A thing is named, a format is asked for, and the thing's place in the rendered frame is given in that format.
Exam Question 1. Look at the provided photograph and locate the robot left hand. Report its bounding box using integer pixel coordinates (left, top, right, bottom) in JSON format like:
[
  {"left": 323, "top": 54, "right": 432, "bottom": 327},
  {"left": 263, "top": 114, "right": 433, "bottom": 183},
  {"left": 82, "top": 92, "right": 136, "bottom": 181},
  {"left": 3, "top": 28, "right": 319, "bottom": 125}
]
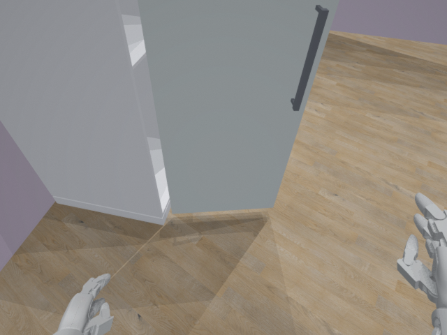
[{"left": 57, "top": 274, "right": 114, "bottom": 335}]

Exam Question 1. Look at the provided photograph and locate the robot right hand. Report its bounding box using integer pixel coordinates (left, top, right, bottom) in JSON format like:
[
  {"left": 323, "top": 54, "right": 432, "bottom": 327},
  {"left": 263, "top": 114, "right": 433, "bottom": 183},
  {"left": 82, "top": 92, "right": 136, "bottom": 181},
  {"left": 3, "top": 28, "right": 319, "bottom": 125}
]
[{"left": 397, "top": 193, "right": 447, "bottom": 308}]

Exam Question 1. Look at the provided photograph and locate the robot right forearm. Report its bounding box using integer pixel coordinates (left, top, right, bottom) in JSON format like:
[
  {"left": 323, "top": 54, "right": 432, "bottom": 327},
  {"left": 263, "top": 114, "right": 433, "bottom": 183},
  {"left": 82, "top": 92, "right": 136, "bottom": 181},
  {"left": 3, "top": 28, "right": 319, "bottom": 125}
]
[{"left": 432, "top": 307, "right": 447, "bottom": 335}]

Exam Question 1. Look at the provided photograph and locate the fridge door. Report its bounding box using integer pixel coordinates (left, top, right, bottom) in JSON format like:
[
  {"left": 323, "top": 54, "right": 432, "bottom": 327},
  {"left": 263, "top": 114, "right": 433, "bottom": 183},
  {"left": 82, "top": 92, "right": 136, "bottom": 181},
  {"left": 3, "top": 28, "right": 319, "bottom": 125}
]
[{"left": 138, "top": 0, "right": 339, "bottom": 214}]

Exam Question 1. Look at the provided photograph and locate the handle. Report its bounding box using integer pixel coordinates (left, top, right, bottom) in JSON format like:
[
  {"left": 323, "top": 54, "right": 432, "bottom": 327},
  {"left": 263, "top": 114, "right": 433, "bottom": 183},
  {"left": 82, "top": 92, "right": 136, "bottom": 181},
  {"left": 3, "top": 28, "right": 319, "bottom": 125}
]
[{"left": 291, "top": 5, "right": 329, "bottom": 111}]

